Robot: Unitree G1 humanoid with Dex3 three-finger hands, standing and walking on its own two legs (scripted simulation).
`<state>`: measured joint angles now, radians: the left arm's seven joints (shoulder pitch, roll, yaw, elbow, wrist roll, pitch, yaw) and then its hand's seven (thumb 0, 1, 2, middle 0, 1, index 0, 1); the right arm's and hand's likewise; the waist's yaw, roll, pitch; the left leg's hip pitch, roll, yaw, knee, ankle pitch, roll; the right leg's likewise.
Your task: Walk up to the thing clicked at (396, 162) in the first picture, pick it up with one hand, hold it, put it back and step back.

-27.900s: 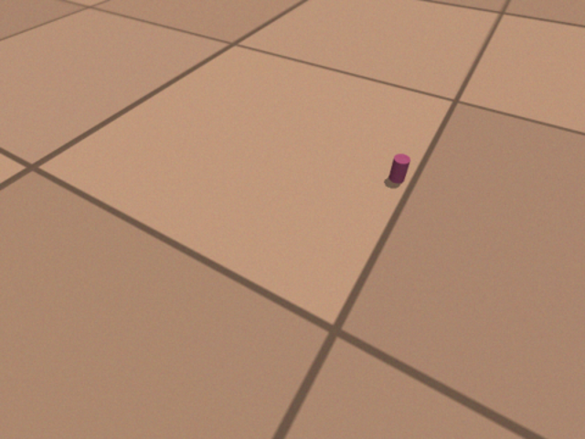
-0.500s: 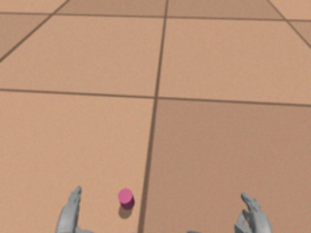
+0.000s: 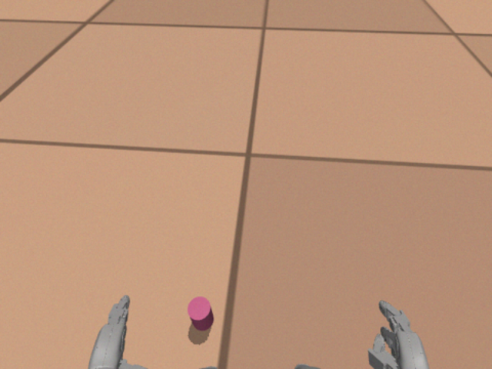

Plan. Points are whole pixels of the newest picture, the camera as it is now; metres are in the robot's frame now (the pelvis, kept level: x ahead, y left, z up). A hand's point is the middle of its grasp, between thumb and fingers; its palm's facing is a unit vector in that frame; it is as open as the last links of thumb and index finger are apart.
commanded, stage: home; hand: left
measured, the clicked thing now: (201, 314) +0.41 +0.19 -0.66
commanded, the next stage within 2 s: stand in 0.58 s
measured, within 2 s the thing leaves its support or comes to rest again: neither
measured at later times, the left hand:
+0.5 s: hand (145, 349) +0.17 +0.18 -0.06, palm faces +0.08 -0.96 -0.27, open 17.4 cm
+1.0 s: hand (147, 343) +0.18 +0.18 -0.06, palm faces +0.08 -0.96 -0.27, open 12.6 cm
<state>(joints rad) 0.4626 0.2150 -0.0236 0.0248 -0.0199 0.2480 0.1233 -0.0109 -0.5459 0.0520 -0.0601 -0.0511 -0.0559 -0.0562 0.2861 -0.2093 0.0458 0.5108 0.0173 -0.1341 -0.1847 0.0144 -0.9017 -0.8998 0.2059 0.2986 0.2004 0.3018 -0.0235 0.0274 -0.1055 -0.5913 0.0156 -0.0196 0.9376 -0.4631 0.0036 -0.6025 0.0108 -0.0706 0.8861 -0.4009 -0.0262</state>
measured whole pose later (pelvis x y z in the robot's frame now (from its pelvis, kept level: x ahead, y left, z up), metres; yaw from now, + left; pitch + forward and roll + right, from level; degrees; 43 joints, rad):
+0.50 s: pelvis +0.00 +0.01 +0.00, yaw +0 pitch +7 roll -2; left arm 0.46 0.22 -0.02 0.02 -0.02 0.24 0.12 -0.01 -0.54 0.06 -0.06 -0.05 -0.06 -0.06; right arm 0.29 -0.21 0.04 0.52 0.02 -0.14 -0.18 0.01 -0.90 -0.90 0.21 0.30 0.20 0.30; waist -0.02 0.03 -0.11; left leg -0.59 0.01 -0.01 0.94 -0.47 0.01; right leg -0.60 0.01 -0.07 0.89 -0.41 -0.02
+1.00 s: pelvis +0.01 +0.00 +0.00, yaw +0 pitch +8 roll -2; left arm 0.47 0.21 -0.02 0.01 -0.02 0.24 0.12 -0.01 0.08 0.63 -0.19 -0.26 -0.18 -0.27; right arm 0.29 -0.21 0.04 0.51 0.01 -0.14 -0.18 0.01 -0.90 -0.90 0.21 0.30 0.20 0.30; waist -0.02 0.03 -0.11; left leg -0.59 0.01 -0.02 0.94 -0.48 0.01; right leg -0.60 0.01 -0.07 0.89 -0.42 -0.02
